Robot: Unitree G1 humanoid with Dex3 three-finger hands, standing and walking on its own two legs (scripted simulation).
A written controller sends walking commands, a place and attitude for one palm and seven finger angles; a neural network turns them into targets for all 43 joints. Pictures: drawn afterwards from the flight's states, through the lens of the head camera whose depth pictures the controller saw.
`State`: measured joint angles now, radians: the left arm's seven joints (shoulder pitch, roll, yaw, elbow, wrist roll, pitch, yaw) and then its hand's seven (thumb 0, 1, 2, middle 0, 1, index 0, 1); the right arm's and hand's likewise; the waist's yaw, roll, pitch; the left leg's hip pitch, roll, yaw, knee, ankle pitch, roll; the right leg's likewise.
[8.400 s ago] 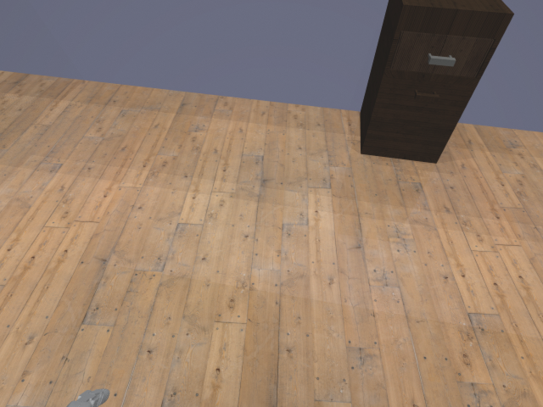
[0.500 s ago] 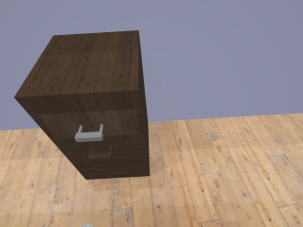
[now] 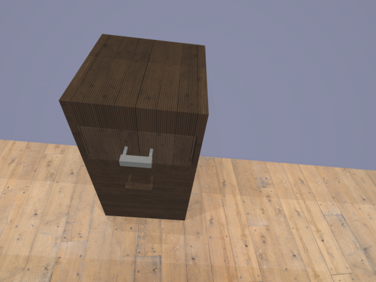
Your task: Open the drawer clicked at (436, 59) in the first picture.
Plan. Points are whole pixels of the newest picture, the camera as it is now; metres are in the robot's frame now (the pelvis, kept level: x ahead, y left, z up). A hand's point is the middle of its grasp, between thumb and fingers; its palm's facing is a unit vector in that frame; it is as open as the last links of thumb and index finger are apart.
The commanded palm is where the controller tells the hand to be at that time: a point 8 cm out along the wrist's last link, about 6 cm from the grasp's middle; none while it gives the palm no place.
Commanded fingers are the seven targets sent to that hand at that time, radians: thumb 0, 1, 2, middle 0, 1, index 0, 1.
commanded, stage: come to a stop and stand still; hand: left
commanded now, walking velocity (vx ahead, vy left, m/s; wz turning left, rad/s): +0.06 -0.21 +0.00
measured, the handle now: (137, 155) +0.53 +0.20 -0.17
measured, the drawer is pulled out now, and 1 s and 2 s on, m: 0.00 0.00 0.00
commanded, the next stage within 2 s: look again from close up in 0.88 s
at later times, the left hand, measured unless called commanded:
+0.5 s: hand out of the picture +0.06 +0.12 -0.17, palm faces -0.04 -0.97 -0.24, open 7.3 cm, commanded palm none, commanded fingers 0.00 0.90 0.90 -0.20 -0.30 -0.20 -0.30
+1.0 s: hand out of the picture -0.03 +0.07 -0.18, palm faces +0.05 -0.98 -0.19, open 7.3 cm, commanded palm none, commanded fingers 0.00 0.90 0.90 -0.20 -0.30 -0.20 -0.30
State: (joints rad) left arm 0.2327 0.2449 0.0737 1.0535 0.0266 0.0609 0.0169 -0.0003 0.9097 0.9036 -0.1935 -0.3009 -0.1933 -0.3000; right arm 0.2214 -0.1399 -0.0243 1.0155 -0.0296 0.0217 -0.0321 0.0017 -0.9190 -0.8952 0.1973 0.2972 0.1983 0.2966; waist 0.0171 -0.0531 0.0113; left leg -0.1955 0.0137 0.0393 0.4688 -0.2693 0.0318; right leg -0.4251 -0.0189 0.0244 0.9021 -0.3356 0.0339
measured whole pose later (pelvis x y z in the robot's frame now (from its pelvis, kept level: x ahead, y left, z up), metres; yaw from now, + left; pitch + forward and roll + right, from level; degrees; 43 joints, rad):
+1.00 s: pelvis +0.00 -0.09 +0.00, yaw -1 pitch -1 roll +0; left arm 0.32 0.10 0.01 1.16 0.01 -0.01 0.05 0.00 0.92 0.90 -0.20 -0.30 -0.20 -0.30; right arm 0.27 -0.15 -0.02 1.14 -0.01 0.02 -0.05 0.00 -0.91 -0.90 0.20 0.30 0.20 0.30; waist 0.01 0.03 0.04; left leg -0.17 0.11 0.01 0.47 -0.27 -0.08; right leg -0.11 0.04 -0.10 0.41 -0.29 -0.06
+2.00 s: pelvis -0.04 -0.02 -0.04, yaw -3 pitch +5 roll +1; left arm 0.46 0.24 -0.18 0.12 1.06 0.05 0.44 0.00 0.56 0.76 -0.23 -0.52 -0.23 -0.52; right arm 0.13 -0.26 -0.03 0.46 -0.03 0.08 0.03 0.01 -0.91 -0.90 0.20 0.30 0.20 0.30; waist 0.07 -0.01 -0.11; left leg -0.54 -0.07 0.12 0.80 -0.36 0.10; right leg -0.58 0.07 0.06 0.85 -0.36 -0.05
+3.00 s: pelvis +0.03 -0.03 -0.01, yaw +0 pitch +5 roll +0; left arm -0.03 0.46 -0.09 0.07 0.95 0.11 0.15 0.00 -0.47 0.31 -0.31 -1.19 -0.31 -1.19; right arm 0.09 -0.24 0.00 0.57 0.02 0.15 0.00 0.01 -0.91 -0.90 0.20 0.30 0.20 0.30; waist 0.06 0.06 -0.08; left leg -0.29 -0.07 0.02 0.53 -0.32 0.07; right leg -0.30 0.09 0.03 0.54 -0.32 -0.08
